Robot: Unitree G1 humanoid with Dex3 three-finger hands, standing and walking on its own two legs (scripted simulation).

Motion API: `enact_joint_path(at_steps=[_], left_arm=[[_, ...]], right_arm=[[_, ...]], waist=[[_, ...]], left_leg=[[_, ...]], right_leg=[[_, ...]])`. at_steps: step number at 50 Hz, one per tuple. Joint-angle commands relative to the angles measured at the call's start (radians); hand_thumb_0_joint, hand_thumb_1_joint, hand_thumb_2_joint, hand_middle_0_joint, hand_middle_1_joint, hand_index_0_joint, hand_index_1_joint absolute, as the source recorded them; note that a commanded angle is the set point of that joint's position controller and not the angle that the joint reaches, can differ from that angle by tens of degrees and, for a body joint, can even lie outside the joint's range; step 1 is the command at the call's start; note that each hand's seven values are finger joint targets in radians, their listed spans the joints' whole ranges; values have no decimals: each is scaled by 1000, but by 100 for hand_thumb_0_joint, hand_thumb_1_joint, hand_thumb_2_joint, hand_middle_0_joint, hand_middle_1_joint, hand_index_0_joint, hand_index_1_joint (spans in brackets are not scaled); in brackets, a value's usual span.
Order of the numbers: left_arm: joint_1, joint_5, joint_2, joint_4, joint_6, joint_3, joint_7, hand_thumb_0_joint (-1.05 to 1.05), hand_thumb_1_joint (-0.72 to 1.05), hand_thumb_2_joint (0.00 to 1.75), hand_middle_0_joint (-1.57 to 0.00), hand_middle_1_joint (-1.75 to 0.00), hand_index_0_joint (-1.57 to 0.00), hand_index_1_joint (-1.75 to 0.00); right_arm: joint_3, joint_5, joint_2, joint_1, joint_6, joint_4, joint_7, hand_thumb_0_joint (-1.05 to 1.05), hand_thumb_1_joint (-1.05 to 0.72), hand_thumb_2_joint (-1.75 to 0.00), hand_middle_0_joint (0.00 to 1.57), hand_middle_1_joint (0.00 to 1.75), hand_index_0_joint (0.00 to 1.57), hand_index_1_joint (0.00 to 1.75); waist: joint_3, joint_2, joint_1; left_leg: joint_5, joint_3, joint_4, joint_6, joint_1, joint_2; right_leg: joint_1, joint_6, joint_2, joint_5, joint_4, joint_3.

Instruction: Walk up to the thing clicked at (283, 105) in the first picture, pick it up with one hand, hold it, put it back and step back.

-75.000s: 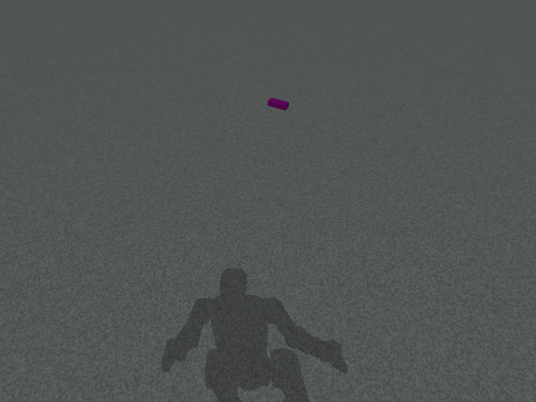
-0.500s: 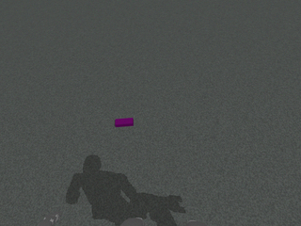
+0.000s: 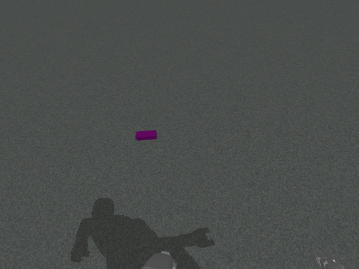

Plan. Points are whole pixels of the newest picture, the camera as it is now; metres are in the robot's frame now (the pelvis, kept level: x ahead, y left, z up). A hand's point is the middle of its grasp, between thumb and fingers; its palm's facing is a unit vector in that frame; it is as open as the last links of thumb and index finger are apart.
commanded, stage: step back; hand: left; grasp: from above
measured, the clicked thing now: (146, 135) +1.05 +0.35 -0.74
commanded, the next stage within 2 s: stand in 1.04 s
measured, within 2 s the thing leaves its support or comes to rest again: neither
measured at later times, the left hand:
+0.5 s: hand out of the picture +0.02 +0.29 -0.14, palm faces +0.06 -0.92 -0.39, open 7.3 cm
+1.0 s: hand out of the picture +0.10 +0.30 -0.14, palm faces +0.07 -0.93 -0.36, open 7.3 cm
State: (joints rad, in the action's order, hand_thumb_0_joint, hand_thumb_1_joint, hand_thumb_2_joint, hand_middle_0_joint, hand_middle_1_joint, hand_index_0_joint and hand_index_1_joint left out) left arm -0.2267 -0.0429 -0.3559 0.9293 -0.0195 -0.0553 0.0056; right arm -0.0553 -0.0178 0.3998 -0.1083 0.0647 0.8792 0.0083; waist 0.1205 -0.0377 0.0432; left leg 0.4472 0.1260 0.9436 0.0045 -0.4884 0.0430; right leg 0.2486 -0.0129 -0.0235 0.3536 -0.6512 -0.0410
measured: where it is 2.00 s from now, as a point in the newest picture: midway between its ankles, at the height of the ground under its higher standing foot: outside the picture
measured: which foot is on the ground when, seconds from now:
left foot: up 0.00-0.16, down 0.18-1.00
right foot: down 0.00-1.00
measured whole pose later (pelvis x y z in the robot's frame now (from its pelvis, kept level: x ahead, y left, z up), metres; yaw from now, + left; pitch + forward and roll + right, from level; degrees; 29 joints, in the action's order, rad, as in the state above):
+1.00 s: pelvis +0.02 +0.03 +0.01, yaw +4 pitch -2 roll +0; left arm -0.08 -0.01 -0.37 1.05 0.02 -0.03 0.01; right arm -0.04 -0.01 0.32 -0.05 -0.02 1.07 0.00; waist 0.07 0.01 0.01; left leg 0.29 -0.01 0.53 0.01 -0.21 0.00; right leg 0.16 0.03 0.03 0.31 -0.50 -0.01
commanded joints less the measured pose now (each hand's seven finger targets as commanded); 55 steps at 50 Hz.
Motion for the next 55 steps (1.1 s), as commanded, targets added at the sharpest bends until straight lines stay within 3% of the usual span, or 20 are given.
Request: enact_joint_path(at_steps=[1, 5, 8, 9, 10, 11, 14, 18, 21, 22, 23, 24, 25, 31, 33, 34, 35, 39, 42, 55], left_arm=[[128, -7, -299, -113, 53, -85, 22, 0, 90, 90, -20, -30, -20, -30], [42, -12, -303, -77, 52, -90, 9, 0, 90, 90, -20, -30, -20, -30], [66, 1, -270, -81, 31, -60, -2, 0, 90, 90, -20, -30, -20, -30], [34, 4, -215, -77, 27, -39, -2, 0, 90, 90, -20, -30, -20, -30], [97, 24, -172, -88, 28, -26, -3, 0, 90, 90, -20, -30, -20, -30], [145, 14, -271, -74, 29, -58, 3, 0, 90, 90, -20, -30, -20, -30], [75, 26, -231, -37, 39, -45, -15, 0, 90, 90, -20, -30, -20, -30], [48, 21, -220, 1, 43, -52, -22, 0, 90, 90, -20, -30, -20, -30], [4, 9, -206, 38, 61, -53, -6, 0, 90, 90, -20, -30, -20, -30], [-14, -1, -235, 42, 68, -64, 1, 0, 90, 90, -20, -30, -20, -30], [-29, -3, -300, 42, 71, -76, 7, 0, 90, 90, -20, -30, -20, -30], [27, -4, -348, 25, 76, -83, 3, 0, 90, 90, -20, -30, -20, -30], [78, 2, -329, -2, 78, -81, 4, 0, 90, 90, -20, -30, -20, -30], [172, 14, -260, -19, 67, -45, -3, 0, 90, 90, -20, -30, -20, -30], [135, 29, -179, -22, 58, -12, -6, 0, 90, 90, -20, -30, -20, -30], [135, 44, -172, -9, 48, -11, -4, 0, 90, 90, -20, -30, -20, -30], [129, 40, -209, 14, 44, -23, 1, 0, 90, 90, -20, -30, -20, -30], [84, 37, -225, 57, 71, -19, 7, 0, 90, 90, -20, -30, -20, -30], [125, 37, -240, 52, 69, -21, 12, 0, 90, 90, -20, -30, -20, -30], [187, 44, -194, 102, 50, 6, 14, 0, 90, 90, -20, -30, -20, -30]], right_arm=[[-47, 2, 194, -44, -39, -34, 4, 0, -90, -90, 20, 30, 20, 30], [-43, -19, 170, 2, -62, -35, -15, 0, -90, -90, 20, 30, 20, 30], [-55, -17, 163, -105, -88, 30, -13, 0, -90, -90, 20, 30, 20, 30], [-70, -28, 191, -134, -95, 44, -8, 0, -90, -90, 20, 30, 20, 30], [-75, -36, 279, -125, -99, 34, -5, 0, -90, -90, 20, 30, 20, 30], [-86, -26, 323, -98, -102, 20, -9, 0, -90, -90, 20, 30, 20, 30], [-55, -30, 227, -30, -118, 17, -2, 0, -90, -90, 20, 30, 20, 30], [-62, -31, 227, -39, -102, 23, -12, 0, -90, -90, 20, 30, 20, 30], [-45, -12, 176, -15, -82, 19, -15, 0, -90, -90, 20, 30, 20, 30], [-35, -8, 143, -27, -82, 11, -13, 0, -90, -90, 20, 30, 20, 30], [-28, -3, 111, 3, -84, 4, -12, 0, -90, -90, 20, 30, 20, 30], [-38, -8, 144, -17, -82, 21, -5, 0, -90, -90, 20, 30, 20, 30], [-45, -12, 170, -59, -86, 36, -5, 0, -90, -90, 20, 30, 20, 30], [-45, -14, 124, -139, -110, 106, -12, 0, -90, -90, 20, 30, 20, 30], [-57, -28, 173, -112, -120, 101, 2, 0, -90, -90, 20, 30, 20, 30], [-55, -22, 218, -46, -123, 84, 4, 0, -90, -90, 20, 30, 20, 30], [-55, -11, 240, -13, -121, 82, 0, 0, -90, -90, 20, 30, 20, 30], [-24, -1, 167, 47, -114, 90, 2, 0, -90, -90, 20, 30, 20, 30], [-27, 2, 163, 30, -110, 113, 8, 0, -90, -90, 20, 30, 20, 30], [-11, 13, 156, 105, -103, 150, 4, 0, -90, -90, 20, 30, 20, 30]], waist=[[-61, 165, -29], [-54, 216, 33], [-91, 159, -35], [-111, 21, -45], [-101, -178, -73], [-36, -84, -84], [-42, -58, -28], [-55, -144, -44], [-84, -54, 5], [-114, 20, 15], [-102, 171, 36], [-47, 187, 20], [-16, 139, -9], [-108, 171, -72], [-145, -2, -58], [-132, -74, -31], [-114, -64, -28], [-174, -56, -3], [-220, -11, -30], [-190, 22, -34]], left_leg=[[-4, 16, 116, -21, 34, 12], [85, -62, -203, -23, 48, -26], [-78, -118, -576, 9, 364, -2], [-24, 59, -606, 38, 501, -89], [338, 458, -747, 140, 391, -324], [438, 519, -779, 228, 194, -387], [175, 258, -698, 154, 247, -266], [164, 173, -686, 139, 151, -231], [97, 72, -538, 82, 76, -172], [41, 38, -432, 49, -13, -134], [73, -26, -273, 8, -96, -25], [112, -35, -134, -2, -24, -20], [81, -12, -96, -4, -28, -55], [-164, -135, -497, 4, 306, -30], [-311, 86, -600, 37, 424, -181], [-235, 250, -637, 115, 348, -307], [-225, 241, -623, 174, 246, -334], [-541, 2, -482, 47, 261, -179], [-626, -56, -445, 25, 328, -140], [-663, -21, -561, 30, 418, -175]], right_leg=[[95, -172, 251, 89, 288, -238], [-4, -169, 269, 311, 313, -265], [112, -112, 200, 156, 165, -138], [253, -69, 139, 142, 23, -71], [364, -5, 26, 198, -124, 47], [259, -8, 63, 229, -227, -44], [208, -10, 84, 95, -173, -29], [31, 4, 39, 90, -17, 49], [-188, -18, 5, -47, 258, 68], [-302, -41, 65, -24, 290, -45], [-244, -111, 231, 225, 386, -330], [-81, -192, 378, 396, 445, -465], [-67, -221, 393, 335, 428, -458], [29, -109, 217, -165, 221, -87], [122, -33, 120, -252, 35, 8], [124, 0, 47, -3, 13, 51], [18, -6, 62, 103, 17, 25], [-147, -22, 113, -307, 200, -36], [-161, -35, 144, -488, 170, -38], [-173, -2, 138, -444, 264, -22]])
